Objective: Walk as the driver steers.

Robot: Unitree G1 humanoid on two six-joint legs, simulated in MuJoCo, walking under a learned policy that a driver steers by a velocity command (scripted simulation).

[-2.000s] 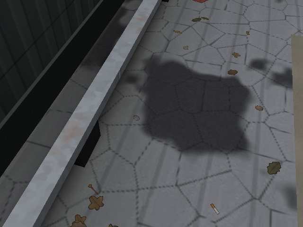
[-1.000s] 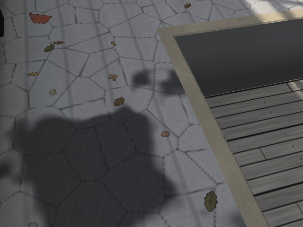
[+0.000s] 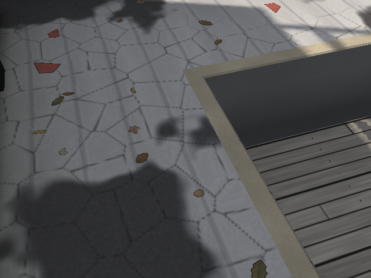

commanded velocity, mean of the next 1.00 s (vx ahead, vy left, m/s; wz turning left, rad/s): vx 0.35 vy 0.00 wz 0.00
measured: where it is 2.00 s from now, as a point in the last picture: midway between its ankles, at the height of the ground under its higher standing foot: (190, 203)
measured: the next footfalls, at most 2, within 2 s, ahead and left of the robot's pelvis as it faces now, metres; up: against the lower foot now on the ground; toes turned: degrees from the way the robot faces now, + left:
right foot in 0.78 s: +0.42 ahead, -0.05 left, +0.00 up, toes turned -3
left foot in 1.38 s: +0.72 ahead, +0.09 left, +0.00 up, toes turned +5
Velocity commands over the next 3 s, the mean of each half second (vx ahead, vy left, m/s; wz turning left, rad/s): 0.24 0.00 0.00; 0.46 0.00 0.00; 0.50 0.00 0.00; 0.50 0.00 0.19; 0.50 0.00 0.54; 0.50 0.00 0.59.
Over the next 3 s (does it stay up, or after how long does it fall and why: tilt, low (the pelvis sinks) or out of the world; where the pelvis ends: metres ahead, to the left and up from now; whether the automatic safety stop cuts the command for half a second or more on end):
stays up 1.34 0.27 -0.02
